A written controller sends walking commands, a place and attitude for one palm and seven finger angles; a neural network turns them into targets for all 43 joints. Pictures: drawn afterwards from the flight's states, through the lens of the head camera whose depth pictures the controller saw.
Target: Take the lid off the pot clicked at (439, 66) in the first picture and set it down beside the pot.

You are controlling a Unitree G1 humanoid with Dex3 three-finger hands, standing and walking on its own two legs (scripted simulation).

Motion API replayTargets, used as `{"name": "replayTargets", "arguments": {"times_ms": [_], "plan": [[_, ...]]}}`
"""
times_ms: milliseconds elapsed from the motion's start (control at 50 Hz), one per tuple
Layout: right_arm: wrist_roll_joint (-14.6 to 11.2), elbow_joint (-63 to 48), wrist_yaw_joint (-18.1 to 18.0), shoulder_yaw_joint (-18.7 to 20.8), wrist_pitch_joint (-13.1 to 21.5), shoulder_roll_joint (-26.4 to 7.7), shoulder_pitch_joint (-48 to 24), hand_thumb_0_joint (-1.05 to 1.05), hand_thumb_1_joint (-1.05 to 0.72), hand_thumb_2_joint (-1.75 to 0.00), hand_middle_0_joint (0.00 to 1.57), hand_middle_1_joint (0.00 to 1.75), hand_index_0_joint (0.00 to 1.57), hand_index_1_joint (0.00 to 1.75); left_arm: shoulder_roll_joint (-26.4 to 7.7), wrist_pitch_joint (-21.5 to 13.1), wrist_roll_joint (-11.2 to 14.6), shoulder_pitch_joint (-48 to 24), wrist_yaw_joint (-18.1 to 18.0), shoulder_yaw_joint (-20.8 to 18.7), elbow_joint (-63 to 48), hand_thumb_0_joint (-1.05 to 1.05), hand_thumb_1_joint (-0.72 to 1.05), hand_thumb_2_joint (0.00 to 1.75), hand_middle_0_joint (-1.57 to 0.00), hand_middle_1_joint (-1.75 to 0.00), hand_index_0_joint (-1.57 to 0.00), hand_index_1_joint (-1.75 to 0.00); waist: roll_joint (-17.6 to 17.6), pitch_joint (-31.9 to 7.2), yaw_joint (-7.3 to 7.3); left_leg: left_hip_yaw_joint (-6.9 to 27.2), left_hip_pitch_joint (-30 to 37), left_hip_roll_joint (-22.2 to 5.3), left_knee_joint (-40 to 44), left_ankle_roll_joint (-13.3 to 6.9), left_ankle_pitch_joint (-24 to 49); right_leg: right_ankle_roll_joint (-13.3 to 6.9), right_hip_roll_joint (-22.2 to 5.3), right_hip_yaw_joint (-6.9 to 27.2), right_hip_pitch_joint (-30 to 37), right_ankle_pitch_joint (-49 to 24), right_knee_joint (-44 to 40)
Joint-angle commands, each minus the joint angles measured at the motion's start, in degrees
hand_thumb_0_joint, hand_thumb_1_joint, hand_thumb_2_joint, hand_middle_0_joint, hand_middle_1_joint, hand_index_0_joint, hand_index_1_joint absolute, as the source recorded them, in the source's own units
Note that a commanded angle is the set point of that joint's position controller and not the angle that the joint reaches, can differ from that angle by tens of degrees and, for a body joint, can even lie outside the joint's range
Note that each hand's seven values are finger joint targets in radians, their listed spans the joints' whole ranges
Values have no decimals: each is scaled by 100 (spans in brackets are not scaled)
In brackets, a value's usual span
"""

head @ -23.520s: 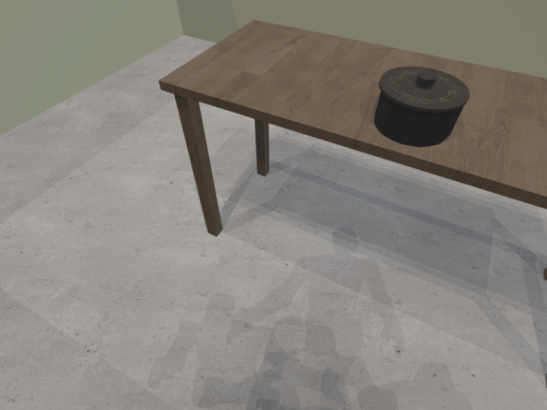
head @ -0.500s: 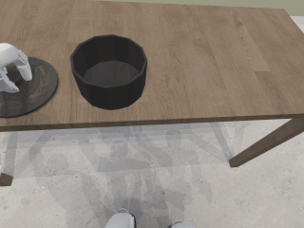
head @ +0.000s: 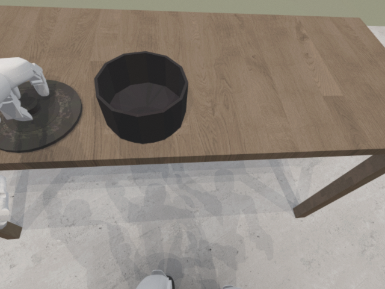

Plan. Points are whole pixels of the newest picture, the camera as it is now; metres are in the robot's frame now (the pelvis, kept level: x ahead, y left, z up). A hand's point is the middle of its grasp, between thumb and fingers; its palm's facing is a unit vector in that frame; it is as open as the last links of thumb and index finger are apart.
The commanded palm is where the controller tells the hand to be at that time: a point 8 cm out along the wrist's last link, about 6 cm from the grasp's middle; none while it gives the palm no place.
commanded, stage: open the fingers wide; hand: left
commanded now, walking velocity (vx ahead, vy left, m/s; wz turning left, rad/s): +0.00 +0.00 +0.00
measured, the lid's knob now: (28, 106) +0.48 +0.34 +0.06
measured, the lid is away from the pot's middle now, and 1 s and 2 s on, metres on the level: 0.24 0.24 0.24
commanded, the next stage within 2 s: raise the empty hand in 0.36 s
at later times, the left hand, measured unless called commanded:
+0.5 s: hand (15, 102) +0.45 +0.34 +0.10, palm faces -0.41 -0.12 -0.90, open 11.0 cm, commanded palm +0.48 +0.33 +0.16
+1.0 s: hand out of the picture +0.46 +0.35 +0.14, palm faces -0.38 -0.13 -0.92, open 11.0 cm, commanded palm +0.48 +0.34 +0.22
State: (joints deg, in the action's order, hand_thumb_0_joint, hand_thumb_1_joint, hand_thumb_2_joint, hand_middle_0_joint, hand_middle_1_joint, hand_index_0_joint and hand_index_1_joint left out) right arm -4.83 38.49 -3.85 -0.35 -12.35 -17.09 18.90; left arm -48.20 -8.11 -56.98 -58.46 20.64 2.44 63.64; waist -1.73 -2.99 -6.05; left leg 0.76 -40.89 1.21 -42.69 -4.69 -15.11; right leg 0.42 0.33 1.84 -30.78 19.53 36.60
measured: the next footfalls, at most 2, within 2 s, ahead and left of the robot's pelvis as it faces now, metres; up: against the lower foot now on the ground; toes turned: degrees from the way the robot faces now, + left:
none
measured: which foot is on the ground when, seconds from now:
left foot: down 0.00-1.00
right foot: down 0.00-1.00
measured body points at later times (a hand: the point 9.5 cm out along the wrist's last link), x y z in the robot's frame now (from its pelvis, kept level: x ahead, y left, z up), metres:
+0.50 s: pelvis +0.00 -0.01 +0.00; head +0.09 +0.01 +0.44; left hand +0.47 +0.34 +0.15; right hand +0.03 -0.30 -0.11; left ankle +0.05 +0.06 -0.71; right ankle -0.02 -0.18 -0.71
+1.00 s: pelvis +0.01 -0.01 +0.00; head +0.09 +0.02 +0.45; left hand +0.48 +0.35 +0.20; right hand +0.04 -0.29 -0.11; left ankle +0.05 +0.06 -0.71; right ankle -0.02 -0.18 -0.71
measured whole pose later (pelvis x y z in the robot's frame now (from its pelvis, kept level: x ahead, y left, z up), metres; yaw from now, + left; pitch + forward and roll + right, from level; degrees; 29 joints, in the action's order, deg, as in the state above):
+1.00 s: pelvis +0.01 -0.01 +0.00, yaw +0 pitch +12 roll -4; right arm -5.7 38.2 -4.0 -1.2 -13.5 -16.9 18.1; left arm -52.4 -8.4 -56.1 -61.8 25.6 1.0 62.6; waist -1.7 -2.8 -6.1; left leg 1.1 -38.6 0.7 -41.9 -4.3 -15.6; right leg 1.6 0.9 1.8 -27.9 19.1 34.4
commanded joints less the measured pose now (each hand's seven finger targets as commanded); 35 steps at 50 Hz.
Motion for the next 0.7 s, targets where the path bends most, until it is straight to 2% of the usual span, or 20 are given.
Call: {"name": "replayTargets", "arguments": {"times_ms": [0, 40, 60, 100, 120, 140, 200, 220, 240, 260, 280, 340, 400, 440, 500, 540, 560, 580, 640, 680], "plan": [[13, -328, -113, 397, 80, -1151, 612, 0, -90, -90, 20, 30, 20, 30, -1979, -94, 119, -2456, -213, -730, -1063, 0, -1, 72, -41, -81, -41, -81, -599, -2486, -34, 502, 3365, -29, 463, 161, 1305, -308, 500, -411, -768, -751, -464], [1, -325, -95, 393, 53, -1136, 581, 0, -90, -90, 20, 30, 20, 30, -1720, -63, 90, -2516, -211, -477, -1073, 0, -5, 73, -38, -79, -38, -79, -725, -2311, -89, 458, 3252, -31, 489, 173, 1297, -312, 496, -440, -846, -754, -464], [0, -320, -82, 393, 65, -1122, 583, 0, -90, -90, 20, 30, 20, 30, -1699, -97, 83, -2500, -216, -488, -1176, 0, -5, 73, -39, -79, -39, -79, -815, -2364, -34, 436, 3398, -41, 457, 180, 1550, -322, 503, -447, -840, -824, -445], [0, -387, -83, 382, 30, -1132, 557, 0, -90, -90, 20, 30, 20, 30, -2031, -122, 46, -2310, -235, -752, -1135, 0, -6, 74, -39, -79, -39, -79, -808, -2453, 10, 404, 3279, -13, 430, 184, 1512, -325, 510, -431, -726, -831, -427], [-9, -374, -76, 388, 25, -1111, 559, 0, -90, -90, 20, 30, 20, 30, -1702, -84, 71, -2357, -220, -482, -1058, 0, -6, 74, -39, -78, -39, -78, -811, -2317, -76, 416, 3276, -35, 443, 184, 1432, -323, 507, -447, -840, -766, -434], [0, -359, -67, 393, 16, -1115, 567, 0, -90, -90, 20, 30, 20, 30, -1622, -60, 85, -2358, -207, -423, -1001, 0, -6, 75, -39, -78, -39, -78, -717, -2162, -87, 428, 3223, -41, 490, 165, 1195, -310, 509, -450, -888, -684, -478], [-8, -390, -119, 362, 16, -1129, 555, 0, -90, -90, 20, 30, 20, 30, -2132, -122, 81, -2371, -203, -776, -1030, 0, -6, 75, -39, -77, -39, -77, -641, -2361, -38, 337, 3112, 13, 440, 107, 1236, -308, 501, -408, -630, -838, -455], [-19, -372, -124, 360, 33, -1120, 571, 0, -90, -90, 20, 30, 20, 30, -1952, -92, 94, -2387, -188, -610, -919, 0, -6, 76, -40, -77, -40, -77, -555, -2261, -122, 296, 3030, 2, 433, 87, 1134, -288, 494, -415, -657, -824, -465], [-19, -348, -129, 369, 15, -1139, 554, 0, -90, -90, 20, 30, 20, 30, -1980, -101, 77, -2508, -176, -607, -1026, 0, -6, 76, -40, -77, -40, -77, -637, -2209, -128, 337, 3037, -20, 475, 100, 978, -286, 483, -413, -738, -733, -494], [-13, -345, -134, 364, 29, -1136, 545, 0, -90, -90, 20, 30, 20, 30, -2029, -178, 80, -2636, -170, -643, -1302, 0, -6, 76, -40, -77, -40, -77, -797, -2415, -61, 328, 3245, -28, 445, 109, 1266, -310, 490, -423, -684, -837, -456], [-15, -340, -132, 385, 33, -1113, 591, 0, -90, -90, 20, 30, 20, 30, -1912, -174, 86, -2513, -168, -576, -1169, 0, -6, 76, -39, -77, -39, -77, -903, -2422, -101, 333, 3357, -46, 396, 128, 1408, -311, 502, -434, -789, -813, -442], [-17, -337, -140, 372, 9, -1130, 575, 0, -90, -90, 20, 30, 20, 30, -2063, -198, 95, -2429, -146, -697, -1048, 0, -6, 75, -39, -77, -39, -77, -780, -2344, -91, 317, 3149, -23, 387, 116, 1292, -303, 501, -419, -767, -841, -442], [-9, -342, -118, 384, 1, -1110, 586, 0, -90, -90, 20, 30, 20, 30, -2101, -250, 91, -2336, -135, -781, -1201, 0, -6, 75, -39, -78, -39, -78, -890, -2511, -38, 301, 3352, -30, 277, 136, 1802, -298, 525, -438, -770, -1004, -402], [-16, -362, -101, 381, -15, -1107, 561, 0, -90, -90, 20, 30, 20, 30, -1926, -216, 104, -2234, -115, -637, -1021, 0, -6, 75, -39, -78, -39, -78, -780, -2320, -80, 294, 3173, -13, 313, 133, 1535, -295, 524, -448, -816, -898, -418], [-17, -357, -129, 357, -32, -1139, 530, 0, -90, -90, 20, 30, 20, 30, -2430, -230, 106, -2567, -115, -934, -1370, 0, -6, 75, -39, -78, -39, -78, -891, -2623, -29, 229, 3192, 2, 287, 88, 1605, -286, 504, -408, -540, -1071, -419], [-26, -354, -138, 360, -31, -1116, 509, 0, -90, -90, 20, 30, 20, 30, -2289, -178, 98, -2622, -92, -818, -1302, 0, -6, 75, -39, -78, -39, -78, -837, -2522, -81, 247, 3179, -3, 324, 77, 1428, -277, 507, -429, -578, -975, -464], [-46, -362, -152, 341, -10, -1115, 502, 0, -90, -90, 20, 30, 20, 30, -2413, -229, 121, -2608, -78, -926, -1433, 0, -6, 75, -39, -78, -39, -78, -919, -2602, -19, 250, 3349, -29, 311, 80, 1746, -292, 511, -445, -530, -1070, -452], [-39, -377, -144, 350, -10, -1109, 494, 0, -90, -90, 20, 30, 20, 30, -2317, -200, 122, -2541, -64, -843, -1373, 0, -6, 75, -39, -78, -39, -78, -1109, -2578, -30, 248, 3367, -26, 292, 107, 1762, -299, 516, -442, -590, -1009, -445], [-58, -368, -149, 305, -20, -1120, 467, 0, -90, -90, 20, 30, 20, 30, -2226, -101, 149, -2406, 19, -720, -913, 0, -6, 75, -39, -78, -39, -78, -658, -2131, -82, 230, 2927, 5, 422, 71, 1069, -276, 510, -444, -553, -826, -546], [-80, -333, -159, 288, 6, -1127, 470, 0, -90, -90, 20, 30, 20, 30, -2022, -59, 146, -2601, 76, -457, -932, 0, -6, 75, -39, -78, -39, -78, -792, -2052, -130, 190, 2971, -28, 453, 79, 1042, -287, 495, -444, -573, -802, -544]]}}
